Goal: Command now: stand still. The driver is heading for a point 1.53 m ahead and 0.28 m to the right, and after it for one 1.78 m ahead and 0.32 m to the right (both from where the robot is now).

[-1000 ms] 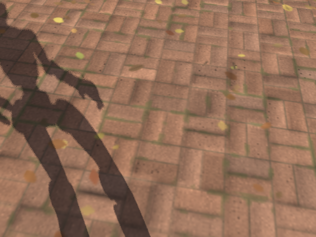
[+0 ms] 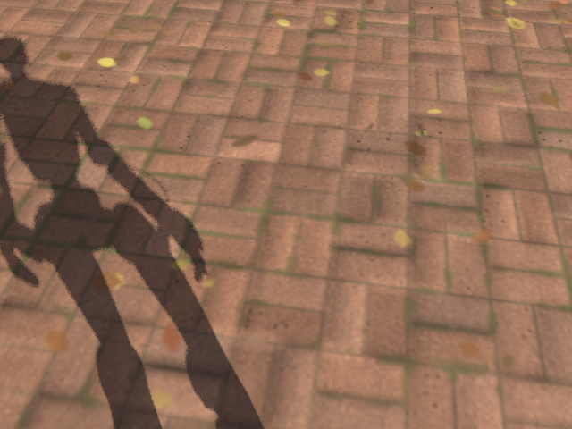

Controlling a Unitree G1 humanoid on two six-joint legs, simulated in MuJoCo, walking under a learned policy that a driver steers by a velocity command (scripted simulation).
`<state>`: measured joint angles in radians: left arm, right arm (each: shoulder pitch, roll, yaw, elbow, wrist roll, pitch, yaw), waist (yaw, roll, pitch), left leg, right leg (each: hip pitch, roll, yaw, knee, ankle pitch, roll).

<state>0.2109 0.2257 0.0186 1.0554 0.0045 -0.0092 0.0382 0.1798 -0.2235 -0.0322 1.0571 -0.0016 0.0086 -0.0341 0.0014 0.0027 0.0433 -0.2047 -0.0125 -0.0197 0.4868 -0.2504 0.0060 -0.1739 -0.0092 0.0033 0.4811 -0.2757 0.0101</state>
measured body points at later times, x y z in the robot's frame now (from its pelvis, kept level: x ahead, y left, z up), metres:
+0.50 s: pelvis +0.00 +0.00 +0.00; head +0.01 +0.00 +0.45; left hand +0.01 +0.24 -0.15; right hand +0.03 -0.25 -0.15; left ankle +0.01 +0.12 -0.74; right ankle -0.01 -0.13 -0.74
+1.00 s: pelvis +0.04 +0.00 -0.01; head +0.05 +0.00 +0.44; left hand +0.03 +0.23 -0.17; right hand +0.04 -0.24 -0.17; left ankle +0.01 +0.12 -0.74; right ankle -0.01 -0.13 -0.74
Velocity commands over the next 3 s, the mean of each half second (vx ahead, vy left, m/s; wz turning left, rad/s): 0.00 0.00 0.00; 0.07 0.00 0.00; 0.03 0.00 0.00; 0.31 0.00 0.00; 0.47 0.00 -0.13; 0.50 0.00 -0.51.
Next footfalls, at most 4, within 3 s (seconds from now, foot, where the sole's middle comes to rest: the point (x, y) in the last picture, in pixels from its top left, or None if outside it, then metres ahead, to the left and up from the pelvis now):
2.00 left None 0.28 0.18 -0.78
2.60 right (307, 383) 0.62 -0.02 -0.78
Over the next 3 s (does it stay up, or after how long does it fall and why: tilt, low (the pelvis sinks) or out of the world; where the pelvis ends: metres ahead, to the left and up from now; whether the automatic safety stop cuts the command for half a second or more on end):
stays up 0.69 0.06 0.00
